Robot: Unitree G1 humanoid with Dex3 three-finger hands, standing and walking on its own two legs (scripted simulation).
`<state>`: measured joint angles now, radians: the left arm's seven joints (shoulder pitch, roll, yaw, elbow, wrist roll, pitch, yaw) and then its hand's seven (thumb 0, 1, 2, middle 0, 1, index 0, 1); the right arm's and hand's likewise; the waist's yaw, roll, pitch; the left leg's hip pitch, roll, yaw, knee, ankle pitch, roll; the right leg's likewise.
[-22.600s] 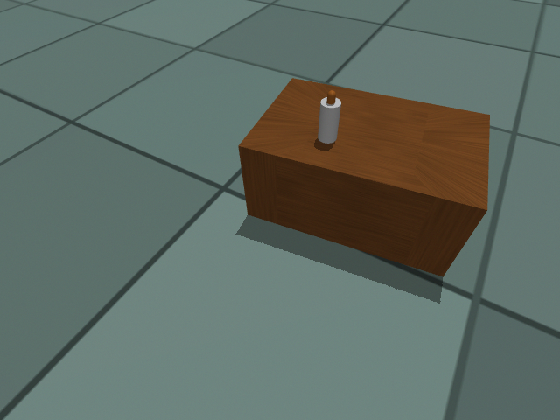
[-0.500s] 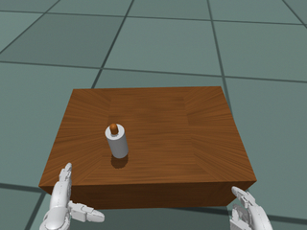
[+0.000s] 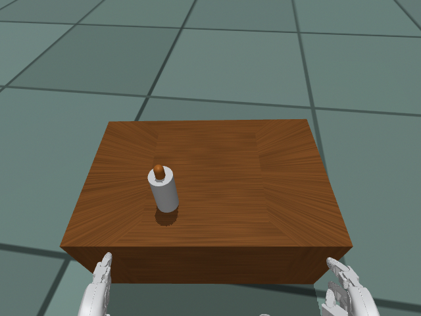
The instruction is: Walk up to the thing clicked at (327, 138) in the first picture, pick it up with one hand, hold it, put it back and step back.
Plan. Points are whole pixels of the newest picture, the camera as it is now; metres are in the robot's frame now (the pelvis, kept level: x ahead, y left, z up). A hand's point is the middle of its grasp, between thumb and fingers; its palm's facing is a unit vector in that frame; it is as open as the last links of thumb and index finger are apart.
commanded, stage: home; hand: left
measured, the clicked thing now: (163, 186) +0.53 +0.18 -0.20
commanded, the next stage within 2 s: stand in 1.54 s
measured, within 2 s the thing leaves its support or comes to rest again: neither
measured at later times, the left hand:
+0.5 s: hand (123, 301) +0.18 +0.19 -0.06, palm faces +0.10 -0.97 -0.24, open 17.3 cm
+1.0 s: hand (123, 299) +0.19 +0.19 -0.06, palm faces +0.10 -0.97 -0.24, open 17.3 cm
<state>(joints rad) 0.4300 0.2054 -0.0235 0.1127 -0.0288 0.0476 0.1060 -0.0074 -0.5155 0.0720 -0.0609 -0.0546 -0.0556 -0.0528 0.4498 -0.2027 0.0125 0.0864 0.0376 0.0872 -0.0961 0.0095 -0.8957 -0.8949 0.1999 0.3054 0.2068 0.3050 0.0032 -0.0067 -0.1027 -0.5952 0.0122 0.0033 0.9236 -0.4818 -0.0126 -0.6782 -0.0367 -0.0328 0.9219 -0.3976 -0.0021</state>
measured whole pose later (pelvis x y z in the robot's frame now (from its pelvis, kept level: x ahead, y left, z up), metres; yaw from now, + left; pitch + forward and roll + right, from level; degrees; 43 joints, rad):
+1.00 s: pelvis +0.02 +0.01 +0.00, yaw +0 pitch +10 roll +0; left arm 0.46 0.21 -0.01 0.06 -0.03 0.10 0.10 -0.01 -0.51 0.08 -0.06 -0.06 -0.06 -0.06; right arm 0.44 -0.20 0.02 0.12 0.03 0.03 -0.10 0.01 -0.90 -0.90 0.20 0.31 0.21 0.31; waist 0.00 0.00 -0.12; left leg -0.60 0.01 0.00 0.94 -0.51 0.00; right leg -0.68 -0.04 -0.03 0.93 -0.42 0.01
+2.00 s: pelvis +0.01 +0.01 +0.02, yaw +1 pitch +1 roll +0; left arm 0.26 0.32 0.00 0.66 0.06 0.02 0.02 0.00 0.24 0.71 -0.20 -0.27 -0.19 -0.27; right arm 0.20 -0.30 -0.02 0.80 -0.06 -0.02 -0.02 0.01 -0.90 -0.89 0.20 0.31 0.21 0.30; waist 0.01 0.01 0.00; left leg -0.37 0.00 -0.02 0.80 -0.45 0.00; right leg -0.44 -0.05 -0.06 0.80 -0.38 0.00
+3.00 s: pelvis +0.01 -0.01 +0.06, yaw +2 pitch -3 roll +0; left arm 0.12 0.31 0.00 1.19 0.02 -0.01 0.01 0.01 0.90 0.90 -0.21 -0.30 -0.20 -0.30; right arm 0.16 -0.34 0.00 1.14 -0.03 0.00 -0.01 0.00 -0.90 -0.89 0.20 0.30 0.21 0.30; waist 0.01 0.03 0.05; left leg -0.07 0.02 -0.03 0.33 -0.20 -0.03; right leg -0.14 -0.01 -0.08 0.35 -0.15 -0.02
